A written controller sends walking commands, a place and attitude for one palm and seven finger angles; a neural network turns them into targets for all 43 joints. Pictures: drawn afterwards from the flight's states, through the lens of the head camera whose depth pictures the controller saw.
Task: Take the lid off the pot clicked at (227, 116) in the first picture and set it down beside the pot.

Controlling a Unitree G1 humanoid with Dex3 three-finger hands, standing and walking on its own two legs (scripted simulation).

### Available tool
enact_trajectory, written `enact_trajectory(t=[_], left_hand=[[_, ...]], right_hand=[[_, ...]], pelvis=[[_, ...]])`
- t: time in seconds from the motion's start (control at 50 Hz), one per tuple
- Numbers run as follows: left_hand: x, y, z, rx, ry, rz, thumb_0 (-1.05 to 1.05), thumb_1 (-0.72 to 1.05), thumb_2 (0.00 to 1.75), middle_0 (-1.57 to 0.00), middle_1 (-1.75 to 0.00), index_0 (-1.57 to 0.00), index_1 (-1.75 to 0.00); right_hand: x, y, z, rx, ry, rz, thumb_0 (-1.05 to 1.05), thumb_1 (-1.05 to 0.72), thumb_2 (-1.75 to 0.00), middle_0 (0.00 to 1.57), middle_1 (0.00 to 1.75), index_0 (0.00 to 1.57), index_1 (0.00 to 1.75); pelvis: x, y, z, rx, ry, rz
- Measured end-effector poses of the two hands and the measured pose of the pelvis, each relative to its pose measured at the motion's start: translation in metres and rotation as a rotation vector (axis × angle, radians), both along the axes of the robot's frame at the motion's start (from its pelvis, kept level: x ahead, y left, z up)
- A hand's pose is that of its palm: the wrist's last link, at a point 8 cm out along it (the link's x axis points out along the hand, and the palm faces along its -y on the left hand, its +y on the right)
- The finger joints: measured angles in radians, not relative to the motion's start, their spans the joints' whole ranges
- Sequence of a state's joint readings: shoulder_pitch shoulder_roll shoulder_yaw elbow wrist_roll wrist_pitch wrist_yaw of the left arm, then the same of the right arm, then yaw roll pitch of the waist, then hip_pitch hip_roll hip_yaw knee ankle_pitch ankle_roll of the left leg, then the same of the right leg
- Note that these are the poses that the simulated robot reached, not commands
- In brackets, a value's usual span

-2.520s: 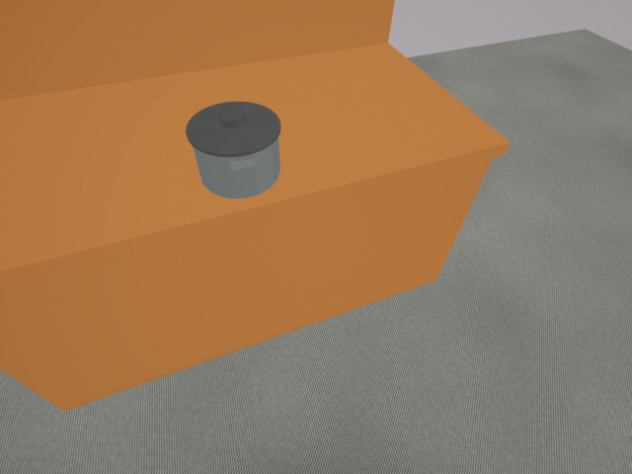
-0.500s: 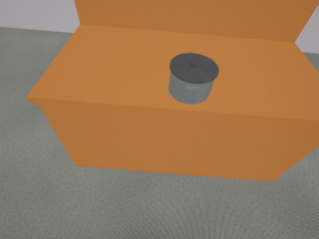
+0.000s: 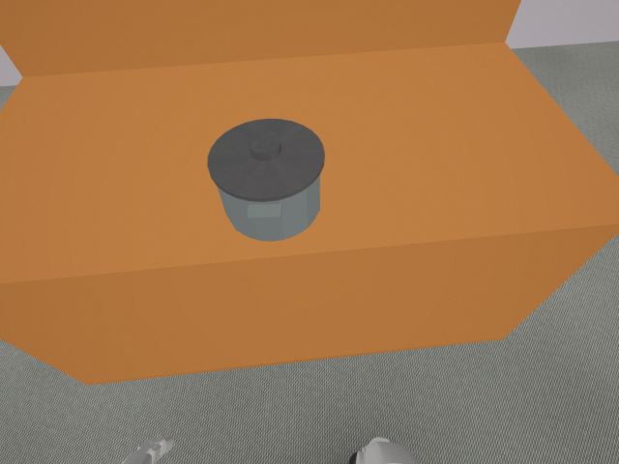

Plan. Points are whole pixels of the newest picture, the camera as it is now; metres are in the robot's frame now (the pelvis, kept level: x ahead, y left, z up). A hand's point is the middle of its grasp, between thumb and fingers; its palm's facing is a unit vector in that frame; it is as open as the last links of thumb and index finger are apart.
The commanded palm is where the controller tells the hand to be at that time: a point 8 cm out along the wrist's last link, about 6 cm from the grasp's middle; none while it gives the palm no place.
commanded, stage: take the last steps up to it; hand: left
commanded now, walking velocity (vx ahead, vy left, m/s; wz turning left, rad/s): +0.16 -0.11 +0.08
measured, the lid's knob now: (264, 145) +0.56 +0.09 +0.07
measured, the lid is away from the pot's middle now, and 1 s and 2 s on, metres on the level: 0.00 0.00 0.00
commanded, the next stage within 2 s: come to a stop and stand still in 0.02 s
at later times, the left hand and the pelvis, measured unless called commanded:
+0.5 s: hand out of the picture +0.08 +0.15 -0.15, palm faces +0.10 -0.97 -0.22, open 7.3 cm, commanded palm none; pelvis +0.08 -0.03 +0.02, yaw +1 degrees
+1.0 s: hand out of the picture +0.07 +0.19 -0.15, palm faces -0.01 -0.97 -0.22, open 7.3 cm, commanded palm none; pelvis +0.02 +0.01 +0.02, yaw -1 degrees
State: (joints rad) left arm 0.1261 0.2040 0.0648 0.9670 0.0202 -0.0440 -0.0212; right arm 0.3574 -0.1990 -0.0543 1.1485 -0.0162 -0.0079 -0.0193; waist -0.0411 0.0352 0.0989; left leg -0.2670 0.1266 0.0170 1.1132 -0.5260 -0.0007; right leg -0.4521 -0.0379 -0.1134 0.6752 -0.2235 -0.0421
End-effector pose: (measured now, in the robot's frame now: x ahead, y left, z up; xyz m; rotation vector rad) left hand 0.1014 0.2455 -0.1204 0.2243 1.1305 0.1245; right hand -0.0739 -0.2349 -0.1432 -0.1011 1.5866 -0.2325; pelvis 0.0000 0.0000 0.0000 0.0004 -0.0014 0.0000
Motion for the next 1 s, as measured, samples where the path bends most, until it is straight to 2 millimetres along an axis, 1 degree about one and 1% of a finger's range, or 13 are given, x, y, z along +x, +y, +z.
enact_trajectory(t=[0.06, 0.12, 0.18, 0.24, 0.28, 0.34, 0.44, 0.5, 0.56, 0.68, 0.78, 0.84, 1.0], left_hand=[[0.006, -0.02, 0.003, -0.019, 0.027, 0.014, 0.0, 0.91, 0.9, -0.2, -0.3, -0.2, -0.3], [0.01, -0.035, 0.003, -0.038, 0.039, 0.045, -0.01, 0.92, 0.9, -0.2, -0.3, -0.2, -0.3], [0.012, -0.04, 0.001, -0.049, 0.048, 0.068, -0.01, 0.94, 0.9, -0.21, -0.3, -0.21, -0.3], [0.011, -0.045, -0.007, -0.072, 0.074, 0.093, -0.01, 0.93, 0.9, -0.21, -0.3, -0.21, -0.3], [0.009, -0.047, -0.013, -0.083, 0.099, 0.113, -0.01, 0.93, 0.9, -0.21, -0.3, -0.21, -0.3], [0.003, -0.049, -0.013, -0.085, 0.138, 0.142, 0.0, 0.93, 0.9, -0.2, -0.3, -0.21, -0.3], [-0.017, -0.052, -0.006, -0.062, 0.198, 0.162, 0.0, 0.92, 0.9, -0.2, -0.3, -0.2, -0.3], [-0.032, -0.05, 0.001, -0.03, 0.23, 0.171, 0.0, 0.91, 0.9, -0.2, -0.3, -0.2, -0.3], [-0.046, -0.047, 0.005, -0.004, 0.254, 0.174, 0.0, 0.91, 0.9, -0.2, -0.3, -0.2, -0.3], [-0.061, -0.039, 0.007, 0.006, 0.262, 0.179, 0.0, 0.91, 0.9, -0.2, -0.3, -0.2, -0.3], [-0.062, -0.031, 0.001, -0.019, 0.233, 0.166, 0.0, 0.9, 0.9, -0.2, -0.3, -0.2, -0.3], [-0.058, -0.024, -0.006, -0.025, 0.206, 0.128, 0.0, 0.9, 0.9, -0.2, -0.3, -0.2, -0.3], [-0.041, -0.003, 0.004, -0.016, 0.101, 0.031, 0.0, 0.91, 0.9, -0.21, -0.3, -0.21, -0.3]], right_hand=[[0.052, -0.017, 0.007, -0.024, -0.097, 0.026, 0.01, -0.91, -0.9, 0.2, 0.3, 0.2, 0.3], [0.107, -0.026, 0.017, -0.038, -0.203, 0.061, 0.01, -0.91, -0.9, 0.19, 0.3, 0.2, 0.3], [0.157, -0.025, 0.025, -0.037, -0.292, 0.1, 0.01, -0.91, -0.9, 0.19, 0.3, 0.2, 0.3], [0.199, -0.018, 0.028, -0.039, -0.366, 0.129, 0.0, -0.92, -0.9, 0.19, 0.3, 0.2, 0.3], [0.22, -0.015, 0.03, -0.042, -0.4, 0.14, 0.0, -0.93, -0.9, 0.19, 0.3, 0.2, 0.3], [0.243, -0.007, 0.037, -0.025, -0.419, 0.169, 0.0, -0.94, -0.9, 0.19, 0.3, 0.2, 0.3], [0.266, -0.002, 0.033, 0.011, -0.434, 0.201, 0.0, -0.92, -0.9, 0.2, 0.3, 0.2, 0.3], [0.27, -0.005, 0.027, 0.032, -0.433, 0.202, 0.0, -0.92, -0.9, 0.2, 0.3, 0.2, 0.3], [0.265, -0.01, 0.023, 0.039, -0.423, 0.186, 0.0, -0.91, -0.9, 0.2, 0.3, 0.2, 0.3], [0.233, -0.02, 0.021, 0.019, -0.349, 0.155, 0.0, -0.91, -0.9, 0.2, 0.3, 0.2, 0.3], [0.199, -0.016, 0.023, -0.005, -0.3, 0.15, 0.01, -0.91, -0.9, 0.19, 0.3, 0.2, 0.3], [0.177, -0.009, 0.022, -0.021, -0.302, 0.152, 0.01, -0.91, -0.9, 0.19, 0.3, 0.2, 0.3], [0.13, 0.015, 0.02, -0.005, -0.332, 0.094, 0.01, -0.91, -0.9, 0.19, 0.3, 0.2, 0.3]], pelvis=[[0.018, -0.009, 0.009, -0.015, -0.004, 0.01], [0.036, -0.017, 0.016, -0.024, -0.004, 0.023], [0.052, -0.023, 0.019, -0.032, -0.008, 0.025], [0.068, -0.024, 0.017, -0.047, -0.024, 0.017], [0.077, -0.024, 0.015, -0.047, -0.039, 0.016], [0.086, -0.026, 0.019, -0.017, -0.04, 0.012], [0.085, -0.027, 0.02, 0.009, -0.033, 0.012], [0.082, -0.029, 0.02, 0.007, -0.029, 0.012], [0.079, -0.032, 0.019, 0.008, -0.031, 0.011], [0.073, -0.03, 0.021, 0.014, -0.033, 0.018], [0.062, -0.02, 0.02, 0.009, -0.029, 0.023], [0.049, -0.011, 0.016, 0.007, -0.042, 0.019], [0.019, 0.014, 0.018, 0.008, -0.069, -0.017]])
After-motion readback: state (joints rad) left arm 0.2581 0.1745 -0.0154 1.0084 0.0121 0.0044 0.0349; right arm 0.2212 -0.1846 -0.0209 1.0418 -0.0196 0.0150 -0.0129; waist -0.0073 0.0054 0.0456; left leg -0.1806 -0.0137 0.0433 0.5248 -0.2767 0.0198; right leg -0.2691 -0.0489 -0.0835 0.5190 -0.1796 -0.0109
